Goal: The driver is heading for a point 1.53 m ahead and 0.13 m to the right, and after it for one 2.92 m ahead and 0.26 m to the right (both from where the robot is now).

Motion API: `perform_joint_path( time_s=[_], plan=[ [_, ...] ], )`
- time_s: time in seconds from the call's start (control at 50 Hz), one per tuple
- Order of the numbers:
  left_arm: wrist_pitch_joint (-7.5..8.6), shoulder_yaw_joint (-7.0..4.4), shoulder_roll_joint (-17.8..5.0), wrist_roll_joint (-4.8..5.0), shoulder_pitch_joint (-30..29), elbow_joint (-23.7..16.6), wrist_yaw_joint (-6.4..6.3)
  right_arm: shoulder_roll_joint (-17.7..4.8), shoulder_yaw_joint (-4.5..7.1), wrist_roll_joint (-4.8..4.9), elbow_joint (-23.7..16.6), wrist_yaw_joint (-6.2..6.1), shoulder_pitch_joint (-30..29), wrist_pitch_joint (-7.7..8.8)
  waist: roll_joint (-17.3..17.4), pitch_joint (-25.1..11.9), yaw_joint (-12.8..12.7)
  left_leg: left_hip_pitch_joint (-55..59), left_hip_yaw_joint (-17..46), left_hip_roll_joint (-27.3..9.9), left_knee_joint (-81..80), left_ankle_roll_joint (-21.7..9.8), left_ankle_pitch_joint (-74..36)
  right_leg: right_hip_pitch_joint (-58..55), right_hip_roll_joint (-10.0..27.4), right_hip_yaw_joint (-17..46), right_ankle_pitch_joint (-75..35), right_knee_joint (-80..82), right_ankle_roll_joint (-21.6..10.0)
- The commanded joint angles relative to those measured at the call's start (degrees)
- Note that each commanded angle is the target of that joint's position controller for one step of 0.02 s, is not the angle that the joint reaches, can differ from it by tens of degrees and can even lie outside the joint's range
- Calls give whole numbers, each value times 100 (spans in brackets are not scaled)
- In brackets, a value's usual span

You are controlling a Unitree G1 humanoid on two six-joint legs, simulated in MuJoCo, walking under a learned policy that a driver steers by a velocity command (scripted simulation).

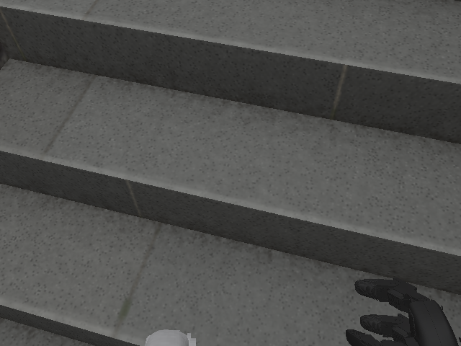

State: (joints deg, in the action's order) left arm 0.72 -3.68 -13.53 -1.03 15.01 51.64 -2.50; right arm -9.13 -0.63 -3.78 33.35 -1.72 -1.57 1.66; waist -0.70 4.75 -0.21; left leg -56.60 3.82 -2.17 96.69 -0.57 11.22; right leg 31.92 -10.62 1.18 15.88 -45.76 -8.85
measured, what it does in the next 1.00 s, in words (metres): climbs: left foot 0.18 m higher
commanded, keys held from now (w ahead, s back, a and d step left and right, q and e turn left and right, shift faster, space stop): e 0.20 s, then no key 0.80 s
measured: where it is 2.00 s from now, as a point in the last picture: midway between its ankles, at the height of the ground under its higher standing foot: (205, 334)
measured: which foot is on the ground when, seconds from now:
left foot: up 0.00-0.66, down 0.68-1.00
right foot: down 0.00-0.72, up 0.74-1.00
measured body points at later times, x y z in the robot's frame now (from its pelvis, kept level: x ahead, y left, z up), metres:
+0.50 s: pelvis +0.15 +0.06 +0.04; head +0.19 +0.03 +0.49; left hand +0.24 +0.31 -0.07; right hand +0.34 -0.18 -0.04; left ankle +0.20 +0.17 -0.41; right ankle +0.07 -0.02 -0.70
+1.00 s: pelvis +0.30 +0.12 +0.17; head +0.33 +0.11 +0.62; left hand +0.52 +0.28 +0.07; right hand +0.33 -0.11 +0.03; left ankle +0.37 +0.21 -0.52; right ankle +0.31 -0.01 -0.41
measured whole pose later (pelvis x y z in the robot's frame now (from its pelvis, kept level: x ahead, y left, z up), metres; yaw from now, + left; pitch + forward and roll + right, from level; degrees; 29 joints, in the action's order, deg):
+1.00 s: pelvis +0.30 +0.12 +0.17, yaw -14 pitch +0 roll +1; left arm -1.2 -0.3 -7.6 -1.8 7.4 36.2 -2.9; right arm -7.8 0.9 -2.0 46.7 -3.4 14.1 -1.0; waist -0.8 3.4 0.4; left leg -29.1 -5.4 0.7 52.2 -3.5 23.4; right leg 46.6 -3.5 6.2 16.2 -87.0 1.9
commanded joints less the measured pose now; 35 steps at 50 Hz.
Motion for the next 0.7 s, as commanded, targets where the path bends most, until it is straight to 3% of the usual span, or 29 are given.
perform_joint_path(
  time_s=[0.02,0.04,0.06,0.08,0.14,0.18,0.26,0.28,0.3,0.34,0.36,0.4,0.46,0.54,0.56,0.6,0.62,0.64,0.66,0.68,0.7],
  plan=[
    [65,-46,-363,33,-309,-696,-99,-362,74,-11,-109,-31,823,-140,296,-840,374,714,-594,71,-1003,173,-560,-244,812,1428,-3349,1355,225],
    [85,-43,-441,-4,-122,-798,-154,-281,93,13,-96,-59,847,-179,-107,-1182,268,360,-562,77,-528,239,-685,-958,1004,1754,-4109,1194,265],
    [63,-60,-473,-29,9,-907,-224,-162,85,51,-60,-68,935,-212,-255,-1434,146,-239,-465,64,269,313,-772,-1646,1233,2049,-4450,1025,242],
    [35,-109,-582,17,144,-1014,-251,-142,91,43,-98,-76,846,-238,-198,-1451,72,-597,-262,11,477,324,-709,-1968,1326,2293,-3970,1116,270],
    [-14,-112,-553,42,252,-1261,-284,-149,97,-7,-221,-55,380,-309,-252,-1049,-207,-1052,-186,90,717,287,-611,-2144,1293,2740,-2324,1445,237],
    [-26,-104,-473,47,477,-1313,-335,-168,119,-10,-251,-43,214,-354,-293,-806,-342,-1239,-167,137,572,322,-485,-2378,1316,2981,-2148,1491,77],
    [-55,-120,-440,21,728,-1442,-414,-277,160,37,-220,29,221,-382,-369,-880,-457,-1236,-209,165,66,391,-329,-3271,1547,3042,-3408,1386,-102],
    [-33,-116,-432,23,851,-1440,-431,-290,162,37,-248,9,152,-420,-569,-884,-566,-1308,-276,198,222,382,-85,-3535,1598,3072,-3866,1439,-106],
    [5,-119,-434,18,953,-1404,-425,-283,164,27,-250,17,127,-438,-509,-917,-597,-1313,-269,203,260,367,111,-3726,1675,3098,-4162,1486,-152],
    [100,-151,-579,-19,1113,-1287,-366,-154,104,28,-317,4,-72,-419,-532,-908,-754,-1892,-323,283,1432,244,885,-4205,1984,3336,-4763,1678,-427],
    [154,-152,-615,-4,1177,-1255,-354,-119,66,19,-463,8,-342,-376,-484,-729,-816,-2213,-317,301,1828,217,1314,-4322,2039,3334,-4860,1729,-541],
    [217,-151,-630,65,1358,-1094,-365,-200,43,22,-624,34,-574,-337,-201,-470,-803,-2303,-311,232,1488,234,1760,-4374,1942,3123,-4682,1785,-560],
    [319,-180,-764,50,1422,-892,-326,-183,14,-2,-841,31,-702,-312,-279,-475,-765,-2767,-189,267,2243,98,2372,-4503,2136,3159,-4360,1909,-776],
    [404,-161,-864,54,1395,-596,-269,-114,-62,3,-1376,-10,-1206,-343,-188,-313,-652,-2825,-227,61,1705,63,2653,-4094,2164,2946,-3709,2434,-679],
    [319,-160,-807,159,1484,-468,-265,65,-194,-48,-1686,-17,-1426,-421,-287,-452,-613,-2293,-106,-71,917,-41,2648,-3716,1966,2809,-3543,2610,-465],
    [273,-160,-905,150,1364,-376,-282,116,-229,-37,-1826,22,-1278,-526,-323,-707,-461,-1431,-243,-182,234,-137,1898,-3527,2013,2713,-3710,2934,-403],
    [236,-177,-1000,209,1239,-536,-270,256,-273,154,-1835,42,-1116,-580,-375,-910,-347,-144,-467,-70,-885,-345,2786,-3001,2127,2491,-4374,3481,-438],
    [206,-193,-986,212,1173,-529,-252,196,-230,232,-1755,52,-989,-596,-447,-890,-311,920,-604,-20,-1564,-488,2778,-2542,2084,2232,-4747,3574,-331],
    [160,-168,-994,192,916,-586,-245,126,-156,305,-1512,71,-465,-592,-467,-1158,-25,2011,-679,99,-2346,-606,2674,-2364,1998,1817,-5717,3267,-142],
    [231,-175,-1151,308,949,-565,-123,-157,106,439,-840,64,975,-489,-497,-2140,503,3922,-1278,544,-2854,-678,1790,-2232,1773,1283,-8586,2258,15],
    [331,-240,-1384,455,864,-626,57,-641,332,376,-547,-20,1862,-349,-26,-2843,979,5402,-275,295,-3455,-905,1136,-1403,1435,1249,-7902,855,451]
  ],
)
